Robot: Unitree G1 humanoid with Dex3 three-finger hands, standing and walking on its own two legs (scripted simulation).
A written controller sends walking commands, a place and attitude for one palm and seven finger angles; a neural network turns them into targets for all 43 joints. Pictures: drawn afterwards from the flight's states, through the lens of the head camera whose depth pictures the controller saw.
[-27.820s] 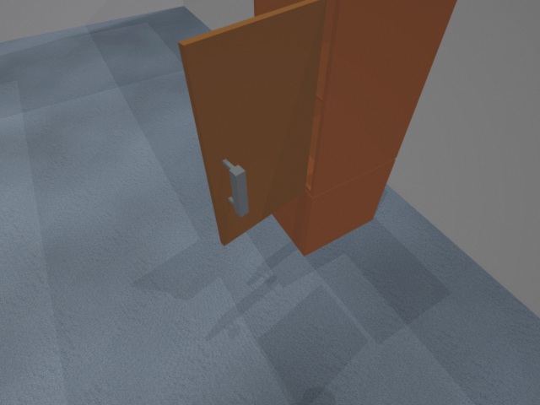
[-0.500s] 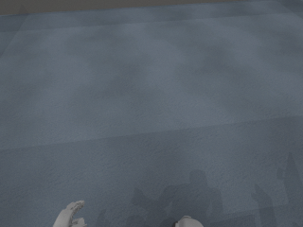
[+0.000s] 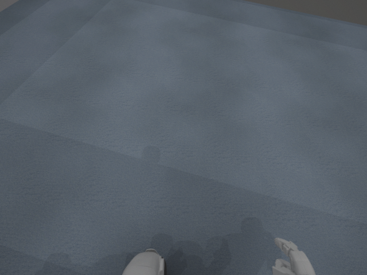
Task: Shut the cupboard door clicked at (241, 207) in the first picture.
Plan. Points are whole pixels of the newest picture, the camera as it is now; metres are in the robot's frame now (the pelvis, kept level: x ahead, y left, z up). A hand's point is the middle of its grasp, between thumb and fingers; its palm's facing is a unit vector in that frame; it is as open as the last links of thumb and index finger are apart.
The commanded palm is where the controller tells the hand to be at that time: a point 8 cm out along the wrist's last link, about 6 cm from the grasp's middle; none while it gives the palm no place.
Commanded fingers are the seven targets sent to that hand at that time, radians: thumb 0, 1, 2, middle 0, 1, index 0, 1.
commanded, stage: turn to face it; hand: left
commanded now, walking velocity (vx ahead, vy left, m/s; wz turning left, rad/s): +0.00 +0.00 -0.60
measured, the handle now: out of the picture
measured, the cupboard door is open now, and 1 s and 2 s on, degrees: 73 73 73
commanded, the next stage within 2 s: none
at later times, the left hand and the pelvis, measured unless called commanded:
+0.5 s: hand (122, 252) +0.17 +0.16 -0.14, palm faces -0.13 -0.97 -0.23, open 7.3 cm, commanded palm none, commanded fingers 0.00 0.90 0.90 -0.20 -0.30 -0.20 -0.30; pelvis +0.07 -0.02 +0.01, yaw -12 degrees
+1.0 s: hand (130, 196) +0.30 +0.17 -0.13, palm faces -0.42 -0.88 -0.23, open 7.4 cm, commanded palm none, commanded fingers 0.00 0.90 0.90 -0.20 -0.30 -0.20 -0.30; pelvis +0.11 +0.02 +0.03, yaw -29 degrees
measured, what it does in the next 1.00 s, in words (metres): walks ahead, turning right: right foot, then left foot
